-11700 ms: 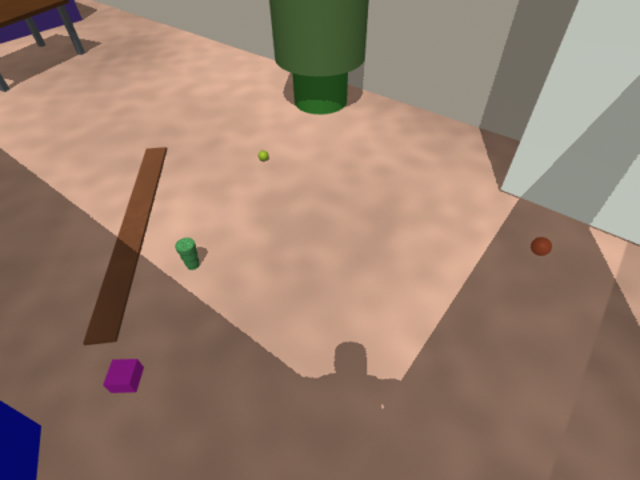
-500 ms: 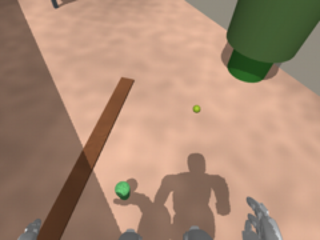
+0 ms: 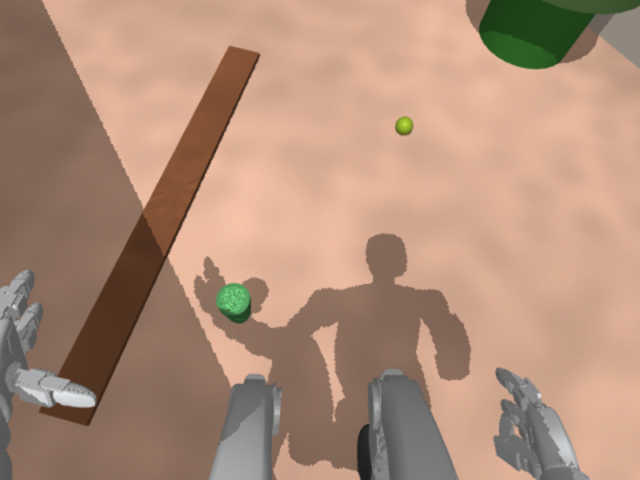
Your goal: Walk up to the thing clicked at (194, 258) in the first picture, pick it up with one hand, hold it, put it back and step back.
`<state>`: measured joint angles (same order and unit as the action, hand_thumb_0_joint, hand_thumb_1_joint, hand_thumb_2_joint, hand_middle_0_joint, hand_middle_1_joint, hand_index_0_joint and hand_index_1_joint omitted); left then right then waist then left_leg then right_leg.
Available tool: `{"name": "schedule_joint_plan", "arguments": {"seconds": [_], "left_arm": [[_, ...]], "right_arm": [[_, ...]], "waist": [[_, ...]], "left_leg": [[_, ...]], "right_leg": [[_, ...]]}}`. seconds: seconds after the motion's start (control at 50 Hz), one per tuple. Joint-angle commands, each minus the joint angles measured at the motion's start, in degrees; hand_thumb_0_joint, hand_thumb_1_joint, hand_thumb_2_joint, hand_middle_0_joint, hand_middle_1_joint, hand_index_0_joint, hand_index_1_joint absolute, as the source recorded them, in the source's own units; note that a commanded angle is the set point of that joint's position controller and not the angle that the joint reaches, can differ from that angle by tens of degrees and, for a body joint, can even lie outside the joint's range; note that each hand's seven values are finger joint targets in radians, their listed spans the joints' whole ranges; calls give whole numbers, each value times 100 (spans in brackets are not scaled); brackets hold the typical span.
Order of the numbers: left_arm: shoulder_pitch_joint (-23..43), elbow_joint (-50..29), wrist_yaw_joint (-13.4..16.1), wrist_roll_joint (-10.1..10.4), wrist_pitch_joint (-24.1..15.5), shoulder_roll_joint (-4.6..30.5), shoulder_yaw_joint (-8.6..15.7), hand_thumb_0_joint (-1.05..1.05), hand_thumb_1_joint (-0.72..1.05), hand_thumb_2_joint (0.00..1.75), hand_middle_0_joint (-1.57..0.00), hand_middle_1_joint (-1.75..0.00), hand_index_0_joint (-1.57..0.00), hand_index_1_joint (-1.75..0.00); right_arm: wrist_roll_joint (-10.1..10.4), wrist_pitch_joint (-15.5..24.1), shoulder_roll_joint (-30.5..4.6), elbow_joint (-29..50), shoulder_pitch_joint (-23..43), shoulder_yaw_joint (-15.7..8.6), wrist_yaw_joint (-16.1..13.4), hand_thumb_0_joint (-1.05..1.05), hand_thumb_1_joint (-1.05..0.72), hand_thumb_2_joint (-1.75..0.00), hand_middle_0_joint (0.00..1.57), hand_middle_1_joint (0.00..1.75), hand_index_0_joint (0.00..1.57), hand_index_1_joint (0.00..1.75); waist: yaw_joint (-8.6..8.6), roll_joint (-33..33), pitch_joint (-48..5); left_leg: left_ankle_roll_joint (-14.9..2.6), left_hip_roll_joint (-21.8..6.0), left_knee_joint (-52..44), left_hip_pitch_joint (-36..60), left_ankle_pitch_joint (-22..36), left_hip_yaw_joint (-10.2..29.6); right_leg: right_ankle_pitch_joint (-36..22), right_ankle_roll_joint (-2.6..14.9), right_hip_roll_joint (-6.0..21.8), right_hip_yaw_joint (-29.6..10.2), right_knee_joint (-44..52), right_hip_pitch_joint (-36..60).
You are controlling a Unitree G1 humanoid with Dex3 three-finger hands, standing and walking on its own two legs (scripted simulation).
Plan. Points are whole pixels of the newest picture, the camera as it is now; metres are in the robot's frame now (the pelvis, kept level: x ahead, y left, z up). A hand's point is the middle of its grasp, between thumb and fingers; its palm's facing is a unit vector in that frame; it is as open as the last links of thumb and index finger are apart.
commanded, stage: go down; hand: left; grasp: from the side
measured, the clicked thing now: (236, 306) +0.46 +0.19 -0.50
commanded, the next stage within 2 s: approach in 1.42 s
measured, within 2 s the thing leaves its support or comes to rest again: neither
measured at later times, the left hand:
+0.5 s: hand (65, 312) +0.35 +0.37 -0.13, palm faces +0.19 -0.97 -0.15, open 17.1 cm
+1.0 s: hand (69, 299) +0.37 +0.39 -0.16, palm faces +0.19 -0.98 -0.11, open 17.0 cm
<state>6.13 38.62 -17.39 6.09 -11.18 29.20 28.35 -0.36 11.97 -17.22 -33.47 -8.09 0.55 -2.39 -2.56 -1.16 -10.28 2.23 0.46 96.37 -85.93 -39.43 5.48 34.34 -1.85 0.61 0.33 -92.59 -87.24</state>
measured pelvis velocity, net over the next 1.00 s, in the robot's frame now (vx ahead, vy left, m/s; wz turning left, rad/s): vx -0.05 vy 0.01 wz -0.04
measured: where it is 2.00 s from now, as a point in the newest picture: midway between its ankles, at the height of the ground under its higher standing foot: outside the picture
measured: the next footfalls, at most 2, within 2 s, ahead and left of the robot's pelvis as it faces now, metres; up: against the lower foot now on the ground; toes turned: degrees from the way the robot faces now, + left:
none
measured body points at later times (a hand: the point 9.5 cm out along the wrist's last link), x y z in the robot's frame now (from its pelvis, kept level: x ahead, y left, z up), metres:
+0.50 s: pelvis -0.03 +0.00 -0.11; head +0.16 +0.04 +0.30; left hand +0.33 +0.42 -0.12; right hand +0.11 -0.28 -0.21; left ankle +0.04 +0.13 -0.53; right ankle +0.07 -0.14 -0.53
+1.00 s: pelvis -0.05 +0.01 -0.17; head +0.15 +0.06 +0.23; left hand +0.36 +0.44 -0.15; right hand +0.09 -0.27 -0.27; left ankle +0.04 +0.13 -0.53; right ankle +0.07 -0.14 -0.53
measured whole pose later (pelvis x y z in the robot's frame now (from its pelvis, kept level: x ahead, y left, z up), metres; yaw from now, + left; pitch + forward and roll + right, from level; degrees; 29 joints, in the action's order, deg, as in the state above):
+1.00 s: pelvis -0.05 +0.01 -0.17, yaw -2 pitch +31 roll -6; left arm 35.1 60.2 -33.6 7.3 -22.7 46.7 44.6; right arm -2.4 7.9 -20.3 -37.7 -7.8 5.7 0.6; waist -6.6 -1.2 -6.7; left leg 2.7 3.4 128.6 -118.7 -40.9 8.1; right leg 34.7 -2.9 0.7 0.9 -122.0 -118.6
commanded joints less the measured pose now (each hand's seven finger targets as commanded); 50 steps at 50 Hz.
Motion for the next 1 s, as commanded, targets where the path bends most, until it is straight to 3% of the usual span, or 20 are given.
{"name": "schedule_joint_plan", "arguments": {"seconds": [0.0,0.08,0.12,0.2,0.24,0.28,0.3,0.36,0.42,0.46,0.54,0.56,0.6,0.64,0.68,0.74,0.84,0.86,0.94,0.98], "left_arm": [[452,-358,-247,175,-610,1889,979,0,-53,10,-5,-11,-5,-11],[1302,-54,-489,247,-958,2122,1148,0,-49,10,-4,-10,-4,-10],[1586,85,-636,259,-1120,2213,1133,0,-49,9,-4,-10,-5,-10],[2320,96,-859,304,-1353,2655,1293,0,-45,9,-4,-10,-4,-9],[2394,318,-940,333,-1381,2849,1435,0,-45,7,-4,-9,-5,-8],[2448,479,-1035,328,-1385,2830,1429,0,-45,8,-4,-9,-4,-8],[2609,333,-1068,357,-1414,3010,1518,0,-45,7,-4,-9,-4,-8],[2699,512,-1143,323,-1390,3258,1689,0,-45,6,-4,-8,-4,-7],[2797,711,-1239,355,-1388,3207,1704,0,-44,6,-4,-7,-4,-7],[2928,785,-1276,333,-1401,3409,1781,0,-46,6,-4,-7,-4,-7],[3356,775,-1375,349,-1455,3506,1756,0,-43,7,-3,-8,-4,-7],[3435,737,-1381,343,-1468,3663,1823,0,-43,6,-3,-8,-4,-7],[3430,941,-1423,336,-1460,3560,1748,0,-44,7,-3,-8,-4,-7],[3558,964,-1466,362,-1487,3642,1820,0,-44,7,-3,-9,-4,-7],[3797,800,-1473,338,-1523,3887,1935,0,-45,8,-3,-9,-3,-8],[3839,970,-1531,332,-1493,3763,1814,0,-44,8,-3,-9,-3,-8],[4039,871,-1555,287,-1507,4085,2000,0,-43,9,-2,-9,-3,-9],[3986,1054,-1563,292,-1484,3951,1929,0,-42,9,-2,-10,-3,-9],[4135,1071,-1552,279,-1497,4174,2017,0,-41,9,-3,-9,-3,-8],[4154,1143,-1571,270,-1499,4062,1981,0,-43,11,-3,-11,-3,-10]], "right_arm": [[19,113,-1122,482,-366,-422,-42,0,-89,-90,20,30,20,30],[-4,53,-1136,314,-407,-385,-1,0,-89,-90,20,30,20,30],[-13,14,-1167,266,-403,-367,5,0,-88,-90,20,30,20,30],[-39,-36,-1278,120,-538,-332,14,0,-88,-90,20,30,20,30],[-36,-50,-1310,108,-513,-284,21,0,-89,-90,20,30,20,30],[-42,-83,-1316,59,-591,-270,41,0,-89,-90,20,30,20,30],[-41,-102,-1358,46,-554,-245,51,0,-89,-90,20,30,20,30],[-53,-145,-1418,20,-615,-204,73,0,-89,-90,20,30,20,30],[-58,-177,-1432,6,-589,-169,92,0,-90,-90,20,30,20,30],[-61,-184,-1449,55,-525,-150,102,0,-90,-90,20,30,20,30],[-71,-183,-1483,-21,-548,-120,133,0,-89,-90,20,30,20,30],[-82,-189,-1526,12,-533,-108,132,0,-89,-90,20,30,20,30],[-76,-189,-1527,-55,-597,-106,139,0,-90,-90,20,30,20,30],[-96,-201,-1554,-81,-622,-69,147,0,-89,-90,20,30,20,30],[-105,-208,-1589,-63,-651,-75,154,0,-89,-90,20,30,20,30],[-127,-203,-1583,-114,-692,-28,159,0,-89,-90,20,30,20,30],[-158,-236,-1675,-113,-683,-28,160,0,-89,-90,20,30,20,30],[-152,-240,-1651,-150,-718,3,165,0,-90,-90,20,30,20,30],[-172,-248,-1662,-99,-659,24,174,0,-90,-90,20,30,20,30],[-176,-266,-1654,-124,-717,13,189,0,-90,-90,20,30,20,30]], "waist": [[343,898,-2849],[134,680,-2841],[120,819,-2769],[80,964,-3109],[82,866,-3107],[50,813,-3164],[125,1030,-3145],[145,1159,-3346],[66,1094,-3176],[54,1004,-3026],[-8,1218,-2900],[-4,1308,-2925],[-72,1129,-2871],[-85,1320,-2853],[-48,1311,-3123],[-148,1360,-3028],[-103,1584,-3227],[-152,1517,-3130],[-161,1346,-3020],[-195,1241,-3006]], "left_leg": [[-269,39,-1089,1282,2029,-292],[-321,43,-644,580,1589,-302],[-320,39,-572,446,1179,-286],[-314,43,-243,345,1134,-317],[-335,52,-105,114,1046,-339],[-343,55,16,-22,943,-372],[-326,46,-3,47,893,-335],[-287,43,173,27,1236,-311],[-314,46,350,-243,1175,-303],[-357,59,451,-580,841,-340],[-355,23,525,-711,371,-299],[-345,20,546,-690,387,-280],[-349,21,655,-817,379,-269],[-336,18,720,-799,394,-243],[-345,29,842,-807,484,-285],[-352,54,967,-942,472,-305],[-320,66,1126,-799,691,-272],[-313,70,1144,-842,757,-246],[-369,106,1338,-1242,591,-342],[-375,104,1393,-1294,564,-347]], "right_leg": [[-1352,402,-48,140,518,1419],[-1087,372,-48,131,197,1124],[-715,379,-44,138,80,759],[-684,384,-35,143,-184,493],[-625,368,-35,166,-278,506],[-539,356,-29,163,-333,443],[-484,384,-36,198,-456,251],[-748,403,-21,278,-771,160],[-723,399,-21,315,-918,-22],[-469,378,-27,318,-943,-111],[-154,373,-42,382,-1167,-524],[-184,369,-37,400,-1243,-545],[-155,366,-39,437,-1317,-700],[-208,371,-23,456,-1456,-815],[-282,372,-24,452,-1529,-766],[-270,372,-16,474,-1617,-843],[-460,395,6,496,-1860,-1038],[-490,398,10,523,-1908,-1096],[-316,375,7,481,-1896,-1034],[-289,371,-4,498,-1911,-1108]]}}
